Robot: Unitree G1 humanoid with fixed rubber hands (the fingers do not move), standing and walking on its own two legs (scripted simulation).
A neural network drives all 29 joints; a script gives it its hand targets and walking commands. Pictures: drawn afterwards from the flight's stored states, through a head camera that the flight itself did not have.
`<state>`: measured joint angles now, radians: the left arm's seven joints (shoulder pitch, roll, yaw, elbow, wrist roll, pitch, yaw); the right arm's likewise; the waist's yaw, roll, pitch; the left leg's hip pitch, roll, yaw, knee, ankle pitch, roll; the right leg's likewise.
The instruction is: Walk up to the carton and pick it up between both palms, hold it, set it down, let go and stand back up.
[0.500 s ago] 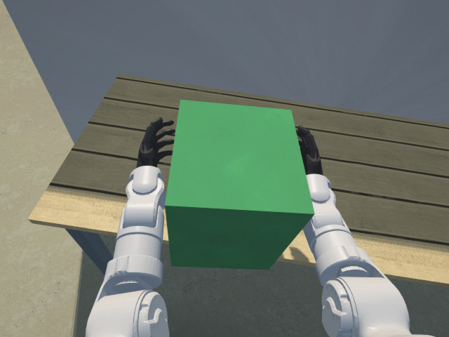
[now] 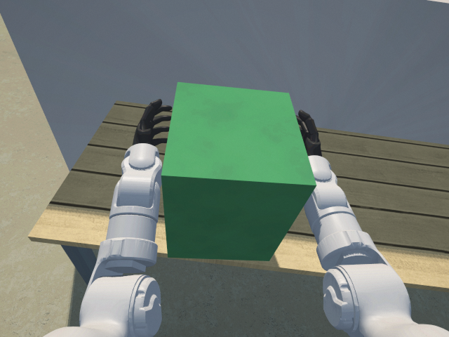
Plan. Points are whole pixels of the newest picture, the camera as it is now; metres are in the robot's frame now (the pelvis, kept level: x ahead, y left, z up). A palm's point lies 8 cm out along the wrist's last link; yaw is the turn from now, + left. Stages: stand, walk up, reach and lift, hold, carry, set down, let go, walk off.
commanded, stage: reach and lift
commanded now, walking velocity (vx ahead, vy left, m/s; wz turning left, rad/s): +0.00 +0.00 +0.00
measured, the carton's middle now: (226, 177) +0.37 +0.02 +0.10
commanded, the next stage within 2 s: hold in 1.58 s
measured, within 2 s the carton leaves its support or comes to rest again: neither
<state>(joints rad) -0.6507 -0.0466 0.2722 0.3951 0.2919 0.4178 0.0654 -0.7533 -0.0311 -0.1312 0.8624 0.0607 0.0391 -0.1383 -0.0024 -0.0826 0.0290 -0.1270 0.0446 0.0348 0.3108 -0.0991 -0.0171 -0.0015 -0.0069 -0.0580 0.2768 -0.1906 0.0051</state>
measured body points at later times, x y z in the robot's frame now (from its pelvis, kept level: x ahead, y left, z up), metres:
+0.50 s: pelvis +0.00 +0.00 +0.00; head -0.05 +0.03 +0.44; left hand +0.38 +0.16 +0.20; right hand +0.39 -0.14 +0.19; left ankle +0.05 +0.13 -0.75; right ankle -0.02 -0.12 -0.75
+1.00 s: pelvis +0.00 +0.00 +0.00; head -0.04 +0.04 +0.44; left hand +0.39 +0.15 +0.21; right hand +0.40 -0.14 +0.21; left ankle +0.05 +0.13 -0.75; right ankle -0.02 -0.12 -0.75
